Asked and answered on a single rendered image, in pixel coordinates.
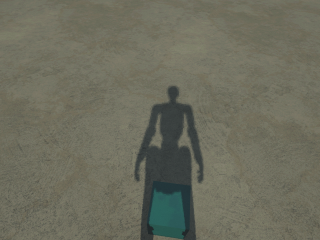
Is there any carton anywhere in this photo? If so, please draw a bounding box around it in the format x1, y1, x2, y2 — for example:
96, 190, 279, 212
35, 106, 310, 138
147, 181, 191, 239

